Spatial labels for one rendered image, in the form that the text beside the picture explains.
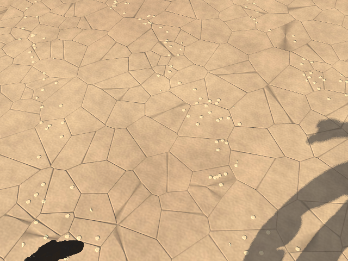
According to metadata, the robot left hand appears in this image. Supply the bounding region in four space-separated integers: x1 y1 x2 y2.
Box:
24 240 84 261

